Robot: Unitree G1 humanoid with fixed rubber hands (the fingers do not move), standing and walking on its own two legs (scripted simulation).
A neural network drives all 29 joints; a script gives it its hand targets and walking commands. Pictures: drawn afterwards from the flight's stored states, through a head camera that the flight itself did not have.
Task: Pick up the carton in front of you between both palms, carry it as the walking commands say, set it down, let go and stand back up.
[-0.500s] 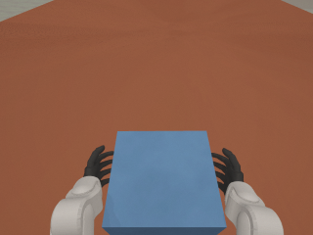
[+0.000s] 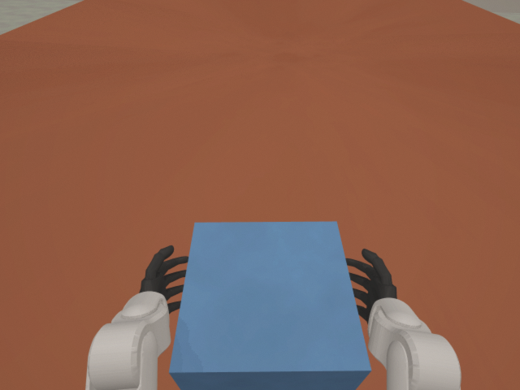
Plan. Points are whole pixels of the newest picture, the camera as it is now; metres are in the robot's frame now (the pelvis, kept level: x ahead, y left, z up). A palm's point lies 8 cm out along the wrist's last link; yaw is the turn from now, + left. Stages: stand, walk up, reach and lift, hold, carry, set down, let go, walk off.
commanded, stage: carry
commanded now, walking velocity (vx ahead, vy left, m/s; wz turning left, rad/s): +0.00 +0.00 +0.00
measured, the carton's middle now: (266, 324) +0.25 +0.00 +0.01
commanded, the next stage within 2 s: hold in 1.58 s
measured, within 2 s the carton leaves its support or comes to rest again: neither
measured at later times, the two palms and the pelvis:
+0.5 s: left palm (166, 320) +0.22 +0.14 +0.06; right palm (386, 326) +0.22 -0.16 +0.07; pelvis -0.03 -0.01 +0.00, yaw +0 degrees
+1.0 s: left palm (171, 320) +0.24 +0.14 +0.03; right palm (373, 324) +0.24 -0.15 +0.04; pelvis -0.06 -0.01 +0.00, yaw +0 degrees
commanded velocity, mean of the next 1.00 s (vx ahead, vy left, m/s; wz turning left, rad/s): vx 0.00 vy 0.00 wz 0.00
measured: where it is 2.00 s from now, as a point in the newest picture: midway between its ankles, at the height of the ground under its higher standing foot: outside the picture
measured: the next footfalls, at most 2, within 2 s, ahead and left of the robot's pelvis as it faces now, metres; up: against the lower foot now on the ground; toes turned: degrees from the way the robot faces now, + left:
none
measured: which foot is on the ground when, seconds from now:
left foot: down 0.00-1.00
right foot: down 0.00-1.00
